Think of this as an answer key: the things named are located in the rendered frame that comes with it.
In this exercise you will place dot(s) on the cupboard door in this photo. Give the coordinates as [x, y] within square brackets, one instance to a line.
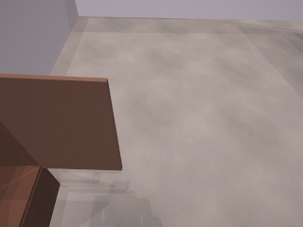
[62, 122]

